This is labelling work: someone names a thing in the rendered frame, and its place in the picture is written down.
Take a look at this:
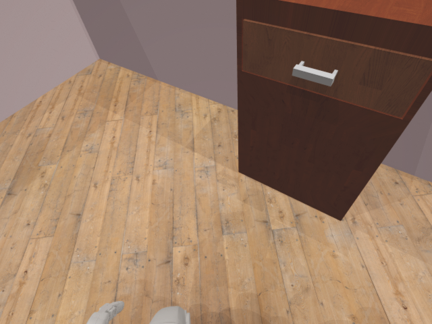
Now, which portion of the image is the cabinet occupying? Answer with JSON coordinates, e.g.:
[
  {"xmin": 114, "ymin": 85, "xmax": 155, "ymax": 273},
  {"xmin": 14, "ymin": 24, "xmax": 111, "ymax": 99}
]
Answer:
[{"xmin": 236, "ymin": 0, "xmax": 432, "ymax": 221}]

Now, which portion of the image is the left robot thigh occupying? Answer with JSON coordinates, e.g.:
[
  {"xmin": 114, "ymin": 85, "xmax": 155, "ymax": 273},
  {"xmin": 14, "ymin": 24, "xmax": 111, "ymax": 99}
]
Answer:
[{"xmin": 149, "ymin": 306, "xmax": 190, "ymax": 324}]

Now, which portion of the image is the handle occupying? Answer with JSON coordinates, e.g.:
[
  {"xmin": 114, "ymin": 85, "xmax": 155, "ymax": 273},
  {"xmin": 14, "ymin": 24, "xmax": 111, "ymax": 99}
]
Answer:
[{"xmin": 292, "ymin": 61, "xmax": 338, "ymax": 86}]

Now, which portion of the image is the drawer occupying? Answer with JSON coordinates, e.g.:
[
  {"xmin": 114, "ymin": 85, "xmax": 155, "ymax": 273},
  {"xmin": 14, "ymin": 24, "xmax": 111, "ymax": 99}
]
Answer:
[{"xmin": 243, "ymin": 19, "xmax": 432, "ymax": 117}]

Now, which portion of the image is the robot left hand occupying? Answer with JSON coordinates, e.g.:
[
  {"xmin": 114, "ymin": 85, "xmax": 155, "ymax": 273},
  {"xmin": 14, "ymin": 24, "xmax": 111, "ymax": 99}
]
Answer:
[{"xmin": 86, "ymin": 301, "xmax": 124, "ymax": 324}]

